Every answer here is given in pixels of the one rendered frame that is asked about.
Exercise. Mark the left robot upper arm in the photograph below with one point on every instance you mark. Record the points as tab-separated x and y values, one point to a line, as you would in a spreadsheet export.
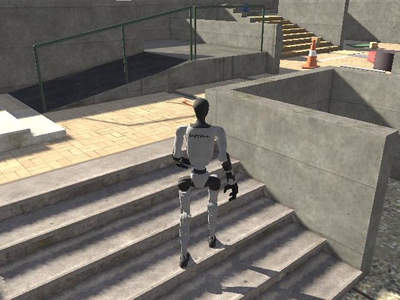
178	142

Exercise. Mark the right robot hand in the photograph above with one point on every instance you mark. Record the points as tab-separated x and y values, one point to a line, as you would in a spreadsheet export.
234	188

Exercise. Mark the robot left shin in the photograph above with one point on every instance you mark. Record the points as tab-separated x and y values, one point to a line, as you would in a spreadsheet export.
184	236

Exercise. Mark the humanoid robot torso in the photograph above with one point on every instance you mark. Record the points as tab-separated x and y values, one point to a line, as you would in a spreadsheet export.
200	147

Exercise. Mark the robot right forearm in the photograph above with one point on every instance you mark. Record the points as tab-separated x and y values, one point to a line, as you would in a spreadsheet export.
229	171

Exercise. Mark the left robot hand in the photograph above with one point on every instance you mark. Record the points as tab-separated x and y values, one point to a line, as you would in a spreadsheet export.
184	161

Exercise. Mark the right robot upper arm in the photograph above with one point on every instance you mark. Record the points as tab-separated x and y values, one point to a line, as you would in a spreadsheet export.
221	142

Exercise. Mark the robot left forearm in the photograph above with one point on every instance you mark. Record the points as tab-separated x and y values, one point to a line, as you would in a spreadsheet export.
177	160

